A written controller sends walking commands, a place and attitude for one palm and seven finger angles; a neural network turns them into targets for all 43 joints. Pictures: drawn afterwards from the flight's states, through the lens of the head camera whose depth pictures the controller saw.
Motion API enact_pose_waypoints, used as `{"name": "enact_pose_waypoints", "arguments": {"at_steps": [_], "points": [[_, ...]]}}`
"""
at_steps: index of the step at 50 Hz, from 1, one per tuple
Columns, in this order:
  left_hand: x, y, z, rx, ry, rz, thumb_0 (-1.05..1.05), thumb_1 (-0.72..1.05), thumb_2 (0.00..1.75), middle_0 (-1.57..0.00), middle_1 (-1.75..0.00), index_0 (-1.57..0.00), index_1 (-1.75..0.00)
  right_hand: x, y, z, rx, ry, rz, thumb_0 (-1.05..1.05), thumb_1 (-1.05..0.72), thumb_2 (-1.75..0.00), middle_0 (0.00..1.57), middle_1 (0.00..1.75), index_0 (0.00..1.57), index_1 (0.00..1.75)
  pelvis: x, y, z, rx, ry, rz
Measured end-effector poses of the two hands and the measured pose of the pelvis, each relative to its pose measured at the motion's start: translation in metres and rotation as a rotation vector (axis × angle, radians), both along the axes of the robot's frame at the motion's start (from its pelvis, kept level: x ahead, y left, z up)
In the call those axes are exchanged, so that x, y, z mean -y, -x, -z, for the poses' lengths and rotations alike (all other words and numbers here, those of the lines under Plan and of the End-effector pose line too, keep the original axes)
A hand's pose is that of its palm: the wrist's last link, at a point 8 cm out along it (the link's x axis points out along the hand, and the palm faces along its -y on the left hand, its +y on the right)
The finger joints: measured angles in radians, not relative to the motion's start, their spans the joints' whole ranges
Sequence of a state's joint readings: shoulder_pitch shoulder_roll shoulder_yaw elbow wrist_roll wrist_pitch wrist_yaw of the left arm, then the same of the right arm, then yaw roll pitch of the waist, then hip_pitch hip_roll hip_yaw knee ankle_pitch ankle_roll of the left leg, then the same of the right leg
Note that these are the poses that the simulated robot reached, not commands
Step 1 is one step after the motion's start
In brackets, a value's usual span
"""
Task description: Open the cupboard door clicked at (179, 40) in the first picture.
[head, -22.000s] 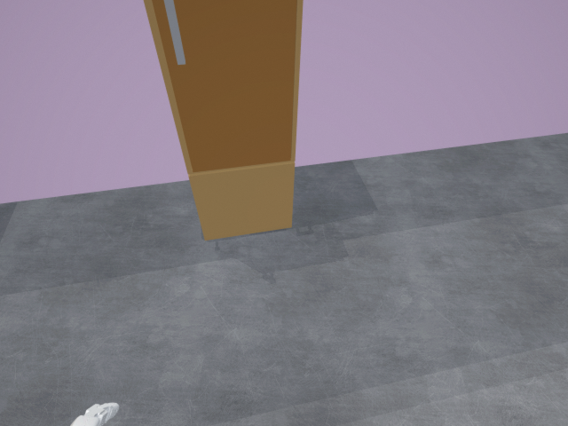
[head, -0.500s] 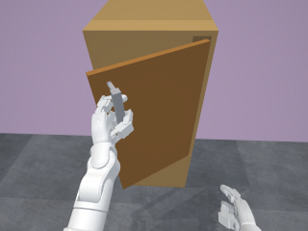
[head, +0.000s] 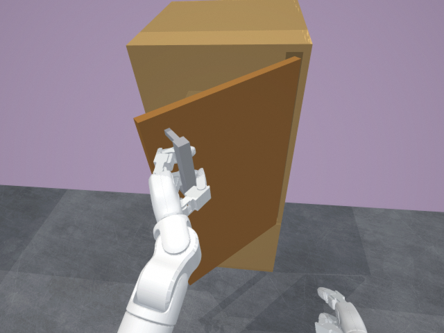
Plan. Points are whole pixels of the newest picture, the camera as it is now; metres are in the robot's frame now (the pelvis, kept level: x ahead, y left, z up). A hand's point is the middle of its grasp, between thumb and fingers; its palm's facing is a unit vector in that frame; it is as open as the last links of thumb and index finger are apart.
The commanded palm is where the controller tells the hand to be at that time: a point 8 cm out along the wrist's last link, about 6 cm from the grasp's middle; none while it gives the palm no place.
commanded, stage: open thumb and fingers to let go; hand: left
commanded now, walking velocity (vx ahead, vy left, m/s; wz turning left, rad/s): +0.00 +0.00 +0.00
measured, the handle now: (182, 169) +0.35 +0.10 +0.15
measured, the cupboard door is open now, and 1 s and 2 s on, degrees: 43 44 44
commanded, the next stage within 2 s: slide the hand sideways off the handle in 0.68 s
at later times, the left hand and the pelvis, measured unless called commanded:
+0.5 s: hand (197, 183) +0.32 +0.06 +0.15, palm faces +0.27 -0.96 +0.00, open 14.0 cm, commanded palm +0.26 +0.09 +0.15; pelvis +0.00 +0.03 +0.00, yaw -1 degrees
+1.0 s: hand (193, 201) +0.28 +0.07 +0.15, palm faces -0.17 -0.98 -0.07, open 16.2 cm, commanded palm +0.26 +0.11 +0.15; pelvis -0.02 +0.04 +0.00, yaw +0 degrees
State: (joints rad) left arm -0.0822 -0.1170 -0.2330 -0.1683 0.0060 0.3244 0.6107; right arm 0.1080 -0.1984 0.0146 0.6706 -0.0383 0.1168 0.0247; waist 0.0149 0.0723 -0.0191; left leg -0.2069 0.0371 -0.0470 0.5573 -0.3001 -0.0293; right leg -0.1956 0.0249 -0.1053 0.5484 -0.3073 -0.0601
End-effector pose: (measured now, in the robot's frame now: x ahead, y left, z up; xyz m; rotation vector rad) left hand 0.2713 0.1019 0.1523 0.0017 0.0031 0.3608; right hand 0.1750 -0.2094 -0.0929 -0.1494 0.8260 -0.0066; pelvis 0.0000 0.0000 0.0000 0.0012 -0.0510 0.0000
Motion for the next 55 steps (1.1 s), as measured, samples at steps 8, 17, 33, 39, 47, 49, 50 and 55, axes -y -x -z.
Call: {"name": "enact_pose_waypoints", "arguments": {"at_steps": [8, 17, 33, 39, 47, 49, 50, 55], "points": [[-0.005, 0.0, -0.001, 0.033, -0.008, -0.001, 0.02, 0.35, 0.67, -0.36, -1.28, -0.34, -1.28, 0.002, 0.012, 0.0, -0.002, 0.016, 0.021, 0.02, -0.91, -0.9, 0.2, 0.3, 0.19, 0.3, -0.002, 0.004, -0.002, 0.003, -0.002, -0.005], [-0.002, -0.009, -0.001, 0.022, 0.004, 0.066, 0.0, -0.18, 0.44, -0.33, -1.23, -0.32, -1.23, -0.017, 0.005, -0.011, 0.043, 0.012, 0.026, 0.02, -0.91, -0.9, 0.2, 0.3, 0.2, 0.3, -0.016, 0.005, -0.003, 0.013, 0.005, 0.004], [-0.007, -0.009, -0.001, 0.015, -0.018, 0.108, -0.01, -0.49, 0.31, -0.26, -0.72, -0.24, -0.72, -0.057, -0.004, -0.012, 0.036, -0.037, -0.026, 0.02, -0.91, -0.9, 0.2, 0.3, 0.2, 0.3, -0.039, 0.006, 0.0, 0.009, 0.01, 0.017], [-0.009, -0.009, -0.001, 0.011, -0.008, 0.104, -0.01, -0.5, 0.3, -0.34, -0.61, -0.32, -0.62, -0.06, 0.001, -0.008, 0.006, -0.032, -0.036, 0.02, -0.91, -0.9, 0.2, 0.3, 0.2, 0.3, -0.04, 0.009, 0.001, 0.006, 0.011, 0.015], [-0.022, -0.003, 0.003, 0.076, -0.111, 0.439, -0.01, -0.5, 0.3, -0.28, -0.45, -0.19, -0.45, -0.048, 0.017, -0.011, 0.011, 0.014, 0.002, 0.02, -0.91, -0.9, 0.2, 0.3, 0.2, 0.3, -0.038, 0.015, 0.001, 0.021, 0.004, 0.003], [-0.023, -0.001, 0.003, 0.073, -0.096, 0.511, -0.01, -0.5, 0.3, -0.24, -0.41, -0.17, -0.41, -0.044, 0.021, -0.012, 0.028, 0.022, 0.017, 0.02, -0.91, -0.9, 0.2, 0.3, 0.2, 0.3, -0.039, 0.017, 0.001, 0.027, 0.006, 0.003], [-0.023, -0.001, 0.003, 0.068, -0.075, 0.531, -0.01, -0.51, 0.3, -0.23, -0.39, -0.16, -0.39, -0.043, 0.022, -0.013, 0.037, 0.024, 0.023, 0.02, -0.91, -0.9, 0.2, 0.3, 0.2, 0.3, -0.04, 0.018, 0.001, 0.029, 0.006, 0.005], [-0.018, 0.004, 0.003, 0.055, 0.024, 0.519, -0.01, -0.51, 0.3, -0.17, -0.34, -0.15, -0.34, -0.039, 0.025, -0.019, 0.083, 0.013, 0.045, 0.02, -0.91, -0.9, 0.2, 0.3, 0.2, 0.3, -0.04, 0.018, -0.001, 0.03, 0.003, 0.023]]}}
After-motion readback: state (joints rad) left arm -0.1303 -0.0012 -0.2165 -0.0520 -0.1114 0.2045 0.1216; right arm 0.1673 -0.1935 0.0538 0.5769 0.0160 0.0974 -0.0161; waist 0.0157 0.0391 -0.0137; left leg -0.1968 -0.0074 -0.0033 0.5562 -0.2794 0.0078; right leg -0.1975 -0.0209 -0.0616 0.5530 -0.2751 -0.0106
